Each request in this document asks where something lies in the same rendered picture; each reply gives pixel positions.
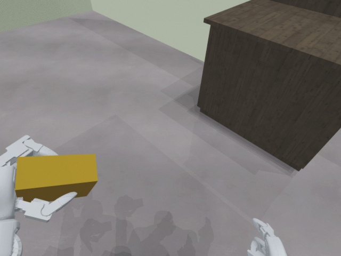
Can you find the table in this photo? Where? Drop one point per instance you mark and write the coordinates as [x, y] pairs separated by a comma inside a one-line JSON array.
[[272, 74]]

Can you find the left robot forearm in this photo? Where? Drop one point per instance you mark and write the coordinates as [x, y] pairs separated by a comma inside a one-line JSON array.
[[10, 243]]

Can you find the right robot hand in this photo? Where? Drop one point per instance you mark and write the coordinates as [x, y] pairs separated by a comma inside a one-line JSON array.
[[272, 246]]

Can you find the left robot hand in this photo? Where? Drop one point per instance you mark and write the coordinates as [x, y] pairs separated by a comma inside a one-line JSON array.
[[38, 209]]

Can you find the sponge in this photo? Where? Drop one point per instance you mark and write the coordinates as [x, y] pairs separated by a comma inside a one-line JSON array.
[[50, 177]]

